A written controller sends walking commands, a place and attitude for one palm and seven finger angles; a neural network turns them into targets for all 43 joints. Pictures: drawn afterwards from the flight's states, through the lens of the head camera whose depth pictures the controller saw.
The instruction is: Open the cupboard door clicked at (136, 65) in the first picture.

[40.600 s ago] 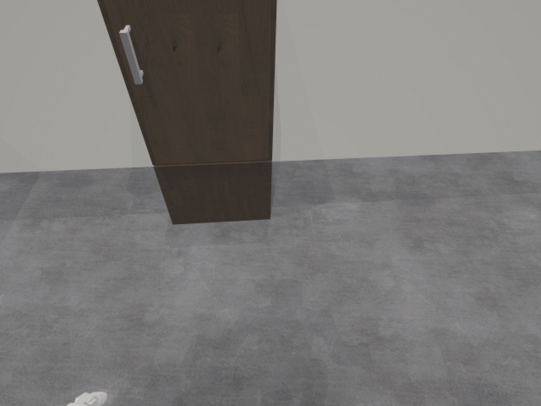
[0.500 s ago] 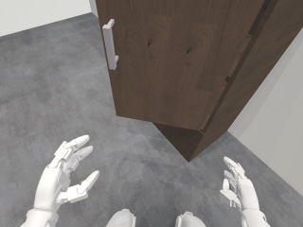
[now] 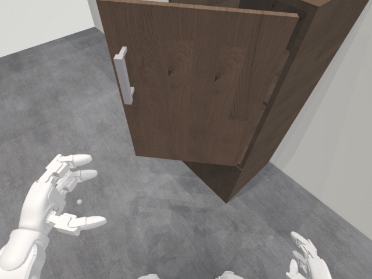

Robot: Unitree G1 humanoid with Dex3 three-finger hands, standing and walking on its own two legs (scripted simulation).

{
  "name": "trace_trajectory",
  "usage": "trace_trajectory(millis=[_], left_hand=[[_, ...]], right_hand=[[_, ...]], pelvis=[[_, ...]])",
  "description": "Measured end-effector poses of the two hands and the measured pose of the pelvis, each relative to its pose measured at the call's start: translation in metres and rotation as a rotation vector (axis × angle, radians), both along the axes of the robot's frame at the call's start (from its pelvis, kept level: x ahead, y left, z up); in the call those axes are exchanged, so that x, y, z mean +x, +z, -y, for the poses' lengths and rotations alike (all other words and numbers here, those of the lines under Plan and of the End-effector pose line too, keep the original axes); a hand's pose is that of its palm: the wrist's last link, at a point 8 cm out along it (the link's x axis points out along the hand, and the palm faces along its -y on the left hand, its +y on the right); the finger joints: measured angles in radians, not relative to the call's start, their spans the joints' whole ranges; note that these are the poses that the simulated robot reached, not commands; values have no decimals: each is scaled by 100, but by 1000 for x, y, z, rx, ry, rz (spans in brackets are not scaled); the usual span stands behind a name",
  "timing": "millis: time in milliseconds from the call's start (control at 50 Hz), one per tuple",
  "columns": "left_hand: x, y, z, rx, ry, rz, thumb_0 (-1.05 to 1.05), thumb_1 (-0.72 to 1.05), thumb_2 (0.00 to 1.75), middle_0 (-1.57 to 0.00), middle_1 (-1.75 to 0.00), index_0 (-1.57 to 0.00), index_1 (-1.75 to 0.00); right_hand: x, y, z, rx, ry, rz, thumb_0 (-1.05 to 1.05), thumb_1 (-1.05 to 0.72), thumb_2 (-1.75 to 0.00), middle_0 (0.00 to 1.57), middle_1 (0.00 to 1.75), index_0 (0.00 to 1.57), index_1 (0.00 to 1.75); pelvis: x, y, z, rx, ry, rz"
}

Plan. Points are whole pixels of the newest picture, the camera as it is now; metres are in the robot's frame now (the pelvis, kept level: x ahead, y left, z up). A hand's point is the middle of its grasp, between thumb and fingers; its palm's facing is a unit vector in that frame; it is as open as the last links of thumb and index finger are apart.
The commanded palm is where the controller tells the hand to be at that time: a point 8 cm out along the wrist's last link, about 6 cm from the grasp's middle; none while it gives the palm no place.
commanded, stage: raise the hand with hooked fingers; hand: left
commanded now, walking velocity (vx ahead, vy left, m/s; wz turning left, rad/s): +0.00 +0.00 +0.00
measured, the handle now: (126, 76) +0.57 +0.19 +0.10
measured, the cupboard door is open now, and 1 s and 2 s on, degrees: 42 42 42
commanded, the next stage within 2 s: move the hooked fingers beside the handle in 1.04 s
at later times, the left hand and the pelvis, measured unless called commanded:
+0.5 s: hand (52, 162) +0.29 +0.26 +0.12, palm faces +0.02 -1.00 -0.05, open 13.9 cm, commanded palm +0.27 +0.31 +0.12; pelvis +0.01 -0.01 +0.02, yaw +0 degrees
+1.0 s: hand (58, 158) +0.30 +0.26 +0.12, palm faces +0.02 -1.00 -0.04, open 13.9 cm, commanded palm +0.27 +0.30 +0.12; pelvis +0.01 -0.02 +0.02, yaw -1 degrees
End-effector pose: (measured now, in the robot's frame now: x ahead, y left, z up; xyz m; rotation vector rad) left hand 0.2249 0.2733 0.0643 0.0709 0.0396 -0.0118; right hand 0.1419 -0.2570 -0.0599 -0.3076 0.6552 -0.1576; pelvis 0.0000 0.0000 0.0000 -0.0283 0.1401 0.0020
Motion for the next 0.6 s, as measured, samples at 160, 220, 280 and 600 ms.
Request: trace_trajectory(millis=[160,220,280,600], left_hand=[[15,22,-17,0,19,30,-1,-32,38,-29,-108,-29,-109],[20,28,-22,-4,24,23,-1,-38,35,-30,-112,-30,-113],[25,33,-28,-10,28,18,-1,-43,33,-30,-115,-30,-116],[56,64,-49,-24,31,34,-2,-50,30,-30,-120,-31,-120]], right_hand=[[29,14,-13,28,50,66,1,-90,-90,20,30,20,30],[35,15,-21,48,68,69,1,-90,-90,20,30,20,30],[37,14,-25,62,78,60,1,-90,-90,20,30,20,30],[11,9,-2,38,20,-32,1,-90,-90,20,30,21,30]], pelvis=[[7,9,2,-1,5,29],[8,12,4,0,6,37],[9,14,5,1,7,43],[10,23,12,10,-1,64]])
